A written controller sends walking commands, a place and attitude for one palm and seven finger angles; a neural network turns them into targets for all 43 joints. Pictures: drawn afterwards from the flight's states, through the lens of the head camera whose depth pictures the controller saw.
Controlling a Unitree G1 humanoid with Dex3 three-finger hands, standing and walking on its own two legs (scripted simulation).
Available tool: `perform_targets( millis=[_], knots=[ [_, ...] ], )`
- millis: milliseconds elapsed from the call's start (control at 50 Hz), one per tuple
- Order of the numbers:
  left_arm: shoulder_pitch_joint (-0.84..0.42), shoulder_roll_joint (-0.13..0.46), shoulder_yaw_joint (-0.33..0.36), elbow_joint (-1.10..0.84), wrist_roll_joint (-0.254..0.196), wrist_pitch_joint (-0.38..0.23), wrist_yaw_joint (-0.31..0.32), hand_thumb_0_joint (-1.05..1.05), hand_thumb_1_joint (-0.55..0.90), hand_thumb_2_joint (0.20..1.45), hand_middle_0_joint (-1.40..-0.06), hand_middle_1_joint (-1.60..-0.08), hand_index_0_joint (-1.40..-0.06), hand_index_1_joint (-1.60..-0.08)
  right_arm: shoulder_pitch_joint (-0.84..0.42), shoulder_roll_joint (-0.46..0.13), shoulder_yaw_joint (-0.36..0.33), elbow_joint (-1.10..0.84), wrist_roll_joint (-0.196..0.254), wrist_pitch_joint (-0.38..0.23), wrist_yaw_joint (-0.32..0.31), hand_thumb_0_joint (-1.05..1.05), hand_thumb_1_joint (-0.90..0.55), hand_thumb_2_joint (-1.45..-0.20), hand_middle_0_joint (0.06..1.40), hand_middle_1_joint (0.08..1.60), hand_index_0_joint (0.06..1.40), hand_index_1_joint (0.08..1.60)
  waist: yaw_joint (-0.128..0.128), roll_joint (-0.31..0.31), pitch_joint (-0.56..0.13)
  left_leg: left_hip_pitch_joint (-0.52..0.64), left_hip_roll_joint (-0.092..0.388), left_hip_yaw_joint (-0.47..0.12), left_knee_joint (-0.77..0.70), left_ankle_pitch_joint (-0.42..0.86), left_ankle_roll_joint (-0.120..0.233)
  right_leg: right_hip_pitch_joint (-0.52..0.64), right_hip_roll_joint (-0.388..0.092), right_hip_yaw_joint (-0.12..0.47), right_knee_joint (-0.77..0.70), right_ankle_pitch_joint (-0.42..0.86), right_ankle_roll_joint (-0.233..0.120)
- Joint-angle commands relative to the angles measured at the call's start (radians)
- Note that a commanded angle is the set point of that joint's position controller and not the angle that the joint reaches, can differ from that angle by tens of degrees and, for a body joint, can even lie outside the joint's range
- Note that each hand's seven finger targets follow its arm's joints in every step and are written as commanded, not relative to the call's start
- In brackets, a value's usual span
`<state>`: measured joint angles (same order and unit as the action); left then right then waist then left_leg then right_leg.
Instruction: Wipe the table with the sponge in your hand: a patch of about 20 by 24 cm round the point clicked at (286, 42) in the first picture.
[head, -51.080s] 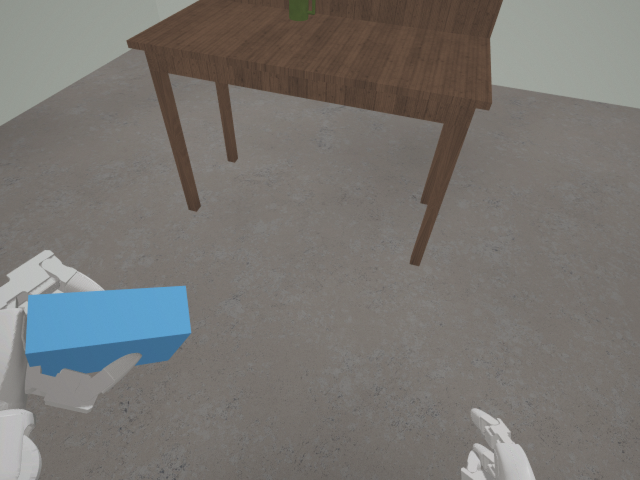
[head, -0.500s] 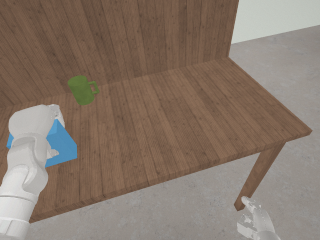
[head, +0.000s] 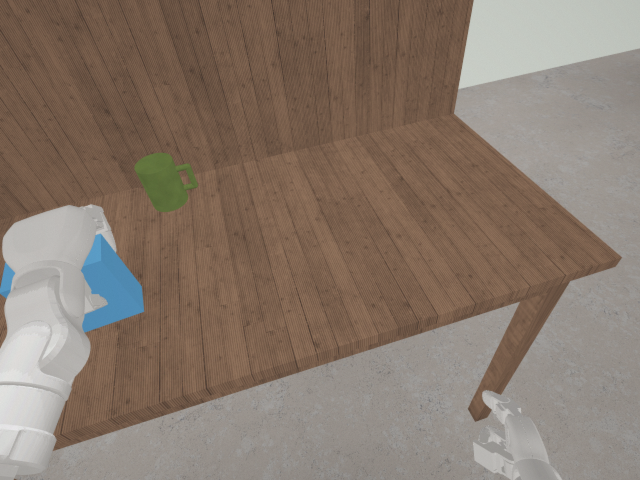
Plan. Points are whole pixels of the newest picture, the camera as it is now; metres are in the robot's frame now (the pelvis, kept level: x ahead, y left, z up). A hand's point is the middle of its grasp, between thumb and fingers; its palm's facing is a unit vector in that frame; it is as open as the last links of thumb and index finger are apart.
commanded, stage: move the sponge above the wiping area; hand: left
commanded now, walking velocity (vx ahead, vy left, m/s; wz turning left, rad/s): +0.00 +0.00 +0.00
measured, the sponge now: (88, 297) +0.29 +0.35 +0.09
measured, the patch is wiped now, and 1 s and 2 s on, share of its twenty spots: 0.00 0.00 0.00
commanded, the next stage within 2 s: lower the sponge onto the table in 1.24 s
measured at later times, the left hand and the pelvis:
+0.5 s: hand (74, 274) +0.29 +0.34 +0.13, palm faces +0.04 -0.03 -1.00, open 9.2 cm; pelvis +0.00 +0.01 +0.00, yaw +1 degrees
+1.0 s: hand (81, 288) +0.29 +0.34 +0.12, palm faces -0.05 -0.06 -1.00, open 9.2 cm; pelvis +0.00 +0.00 +0.00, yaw +1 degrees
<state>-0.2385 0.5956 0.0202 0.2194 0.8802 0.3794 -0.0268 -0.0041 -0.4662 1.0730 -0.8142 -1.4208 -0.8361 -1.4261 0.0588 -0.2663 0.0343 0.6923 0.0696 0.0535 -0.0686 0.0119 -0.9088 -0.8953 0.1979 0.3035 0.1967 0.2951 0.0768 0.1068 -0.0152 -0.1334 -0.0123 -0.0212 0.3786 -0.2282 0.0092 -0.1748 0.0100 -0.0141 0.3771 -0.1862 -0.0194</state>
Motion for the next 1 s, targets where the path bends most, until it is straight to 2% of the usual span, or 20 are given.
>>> perform_targets(
  millis=[0, 80, 100, 180, 200, 260, 300, 420, 480, 540, 640, 660, 700, 720, 740, 800, 820, 880, 920, 980],
  knots=[
    [-0.154, 0.141, -0.015, -0.181, -0.002, 0.039, -0.102, 0.0, 0.1, 1.3, -1.2, -1.6, -1.2, -1.6, -0.207, -0.131, -0.033, -0.209, 0.015, -0.031, 0.007, 0.0, -0.9, -0.9, 0.2, 0.3, 0.2, 0.3, -0.005, -0.123, -0.159, -0.028, -0.018, -0.01, -0.028, 0.215, 0.042, 0.112, -0.007, 0.011, -0.026, 0.179, -0.038],
    [-0.236, 0.229, 0.049, -0.333, 0.024, -0.105, -0.122, 0.0, 0.1, 1.3, -1.2, -1.6, -1.2, -1.6, -0.147, -0.124, -0.041, -0.221, -0.01, -0.046, -0.006, 0.0, -0.9, -0.9, 0.2, 0.3, 0.2, 0.3, -0.002, -0.139, -0.244, 0.036, -0.022, -0.019, -0.001, 0.246, 0.06, 0.119, -0.005, 0.007, -0.015, 0.193, -0.034],
    [-0.266, 0.293, 0.111, -0.413, 0.025, -0.153, -0.098, 0.0, 0.1, 1.3, -1.2, -1.6, -1.2, -1.6, -0.162, -0.117, -0.036, -0.229, -0.013, -0.059, -0.012, 0.0, -0.9, -0.9, 0.2, 0.3, 0.2, 0.3, 0.009, -0.085, -0.261, 0.057, -0.018, -0.029, -0.006, 0.247, 0.056, 0.125, 0.005, 0.032, -0.017, 0.179, -0.045],
    [-0.347, 0.345, 0.207, -0.408, 0.079, -0.249, 0.043, 0.0, 0.1, 1.3, -1.2, -1.6, -1.2, -1.6, -0.105, -0.102, -0.052, -0.179, -0.031, -0.075, -0.036, 0.0, -0.9, -0.9, 0.2, 0.3, 0.2, 0.3, 0.027, 0.039, -0.249, 0.067, -0.013, -0.042, -0.021, 0.312, 0.027, 0.101, 0.02, 0.023, -0.021, 0.152, -0.065],
    [-0.369, 0.405, 0.263, -0.429, 0.086, -0.242, 0.08, 0.0, 0.1, 1.3, -1.2, -1.6, -1.2, -1.6, -0.128, -0.107, -0.049, -0.179, -0.032, -0.082, -0.037, 0.0, -0.9, -0.9, 0.2, 0.3, 0.2, 0.3, 0.044, 0.1, -0.254, 0.067, -0.018, -0.046, -0.029, 0.304, 0.023, 0.109, 0.028, 0.057, -0.025, 0.143, -0.08],
    [-0.372, 0.304, 0.202, -0.34, 0.074, -0.177, 0.154, 0.0, 0.1, 1.3, -1.2, -1.6, -1.2, -1.6, -0.126, -0.096, -0.054, -0.156, -0.025, -0.083, -0.024, 0.0, -0.9, -0.9, 0.2, 0.3, 0.2, 0.3, 0.041, 0.114, -0.266, 0.041, -0.012, -0.029, -0.03, 0.348, -0.003, 0.118, 0.014, 0.022, -0.02, 0.162, -0.078],
    [-0.348, 0.311, 0.204, -0.276, 0.052, -0.102, 0.162, 0.0, 0.1, 1.3, -1.2, -1.6, -1.2, -1.6, -0.173, -0.107, -0.047, -0.149, -0.013, -0.077, -0.016, 0.0, -0.9, -0.9, 0.2, 0.3, 0.2, 0.3, 0.047, 0.101, -0.247, 0.03, -0.018, -0.027, -0.045, 0.296, -0.003, 0.124, 0.014, 0.05, -0.033, 0.134, -0.082],
    [-0.208, 0.089, -0.048, -0.136, 0.005, 0.077, -0.017, 0.0, 0.1, 1.3, -1.2, -1.6, -1.2, -1.6, -0.206, -0.131, -0.037, -0.177, 0.012, -0.039, -0.001, 0.0, -0.9, -0.9, 0.2, 0.3, 0.2, 0.3, 0.001, -0.099, -0.171, -0.021, -0.016, -0.01, -0.055, 0.224, 0.023, 0.12, -0.006, -0.01, -0.045, 0.153, -0.047],
    [-0.235, 0.107, -0.086, -0.188, 0.011, 0.06, -0.117, 0.0, 0.1, 1.3, -1.2, -1.6, -1.2, -1.6, -0.189, -0.136, -0.034, -0.196, 0.01, -0.029, 0.001, 0.0, -0.9, -0.9, 0.2, 0.3, 0.2, 0.3, -0.02, -0.14, -0.18, -0.003, -0.015, -0.021, -0.036, 0.202, 0.044, 0.098, -0.01, -0.013, -0.04, 0.148, -0.035],
    [-0.304, 0.178, -0.021, -0.3, 0.039, -0.056, -0.136, 0.0, 0.1, 1.3, -1.2, -1.6, -1.2, -1.6, -0.155, -0.122, -0.03, -0.213, -0.003, -0.048, -0.004, 0.0, -0.9, -0.9, 0.2, 0.3, 0.2, 0.3, -0.014, -0.14, -0.241, 0.041, -0.014, -0.03, -0.023, 0.215, 0.057, 0.103, -0.001, -0.009, -0.03, 0.127, -0.04],
    [-0.355, 0.363, 0.217, -0.4, 0.099, -0.223, 0.031, 0.0, 0.1, 1.3, -1.2, -1.6, -1.2, -1.6, -0.112, -0.099, -0.043, -0.186, -0.036, -0.074, -0.031, 0.0, -0.9, -0.9, 0.2, 0.3, 0.2, 0.3, 0.04, 0.016, -0.296, 0.074, -0.012, -0.046, -0.03, 0.345, 0.025, 0.154, 0.023, 0.023, -0.013, 0.18, -0.071],
    [-0.348, 0.334, 0.213, -0.39, 0.096, -0.221, 0.065, 0.0, 0.1, 1.3, -1.2, -1.6, -1.2, -1.6, -0.108, -0.095, -0.044, -0.181, -0.038, -0.072, -0.029, 0.0, -0.9, -0.9, 0.2, 0.3, 0.2, 0.3, 0.048, 0.033, -0.293, 0.058, -0.014, -0.04, -0.031, 0.381, 0.017, 0.161, 0.022, 0.019, -0.014, 0.208, -0.073],
    [-0.358, 0.403, 0.277, -0.376, 0.097, -0.174, 0.135, 0.0, 0.1, 1.3, -1.2, -1.6, -1.2, -1.6, -0.141, -0.105, -0.044, -0.168, -0.03, -0.067, -0.02, 0.0, -0.9, -0.9, 0.2, 0.3, 0.2, 0.3, 0.069, 0.11, -0.269, 0.044, -0.023, -0.04, -0.041, 0.369, 0.003, 0.163, 0.031, 0.08, -0.023, 0.2, -0.094],
    [-0.377, 0.299, 0.197, -0.362, 0.084, -0.143, 0.158, 0.0, 0.1, 1.3, -1.2, -1.6, -1.2, -1.6, -0.144, -0.088, -0.045, -0.171, -0.025, -0.068, -0.015, 0.0, -0.9, -0.9, 0.2, 0.3, 0.2, 0.3, 0.057, 0.101, -0.281, 0.037, -0.017, -0.017, -0.034, 0.383, 0.001, 0.169, 0.015, 0.042, -0.015, 0.216, -0.087],
    [-0.335, 0.316, 0.218, -0.315, 0.071, -0.109, 0.175, 0.0, 0.1, 1.3, -1.2, -1.6, -1.2, -1.6, -0.15, -0.099, -0.05, -0.157, -0.019, -0.066, -0.008, 0.0, -0.9, -0.9, 0.2, 0.3, 0.2, 0.3, 0.062, 0.079, -0.276, 0.032, -0.015, -0.018, -0.034, 0.379, -0.005, 0.168, 0.013, 0.053, -0.016, 0.22, -0.086],
    [-0.25, 0.285, 0.186, -0.222, 0.03, 0.007, 0.147, 0.0, 0.1, 1.3, -1.2, -1.6, -1.2, -1.6, -0.208, -0.122, -0.043, -0.149, -0.005, -0.05, 0.006, 0.0, -0.9, -0.9, 0.2, 0.3, 0.2, 0.3, 0.059, 0.03, -0.237, 0.008, -0.022, -0.012, -0.053, 0.311, 0.0, 0.179, 0.007, 0.066, -0.029, 0.199, -0.078],
    [-0.22, 0.207, 0.108, -0.191, 0.014, 0.046, 0.113, 0.0, 0.1, 1.3, -1.2, -1.6, -1.2, -1.6, -0.206, -0.123, -0.043, -0.161, -0.002, -0.045, 0.008, 0.0, -0.9, -0.9, 0.2, 0.3, 0.2, 0.3, 0.047, -0.011, -0.223, -0.01, -0.018, 0.001, -0.048, 0.308, 0.01, 0.185, -0.004, 0.026, -0.025, 0.221, -0.064],
    [-0.155, 0.143, 0.006, -0.159, -0.007, 0.112, -0.009, 0.0, 0.1, 1.3, -1.2, -1.6, -1.2, -1.6, -0.215, -0.138, -0.04, -0.175, 0.015, -0.022, 0.005, 0.0, -0.9, -0.9, 0.2, 0.3, 0.2, 0.3, 0.011, -0.113, -0.17, -0.026, -0.02, -0.007, -0.045, 0.246, 0.029, 0.143, -0.009, 0.009, -0.034, 0.2, -0.039],
    [-0.175, 0.074, -0.083, -0.171, -0.015, 0.106, -0.084, 0.0, 0.1, 1.3, -1.2, -1.6, -1.2, -1.6, -0.207, -0.138, -0.032, -0.2, 0.021, -0.027, 0.003, 0.0, -0.9, -0.9, 0.2, 0.3, 0.2, 0.3, -0.015, -0.132, -0.151, -0.019, -0.016, -0.008, -0.033, 0.21, 0.044, 0.104, -0.008, -0.004, -0.037, 0.171, -0.035],
    [-0.305, 0.161, -0.062, -0.226, 0.019, 0.017, -0.146, 0.0, 0.1, 1.3, -1.2, -1.6, -1.2, -1.6, -0.163, -0.139, -0.033, -0.201, 0.009, -0.035, -0.01, 0.0, -0.9, -0.9, 0.2, 0.3, 0.2, 0.3, -0.039, -0.158, -0.191, 0.009, -0.022, -0.017, -0.012, 0.175, 0.062, 0.082, -0.009, 0.001, -0.04, 0.136, -0.026]
  ],
)
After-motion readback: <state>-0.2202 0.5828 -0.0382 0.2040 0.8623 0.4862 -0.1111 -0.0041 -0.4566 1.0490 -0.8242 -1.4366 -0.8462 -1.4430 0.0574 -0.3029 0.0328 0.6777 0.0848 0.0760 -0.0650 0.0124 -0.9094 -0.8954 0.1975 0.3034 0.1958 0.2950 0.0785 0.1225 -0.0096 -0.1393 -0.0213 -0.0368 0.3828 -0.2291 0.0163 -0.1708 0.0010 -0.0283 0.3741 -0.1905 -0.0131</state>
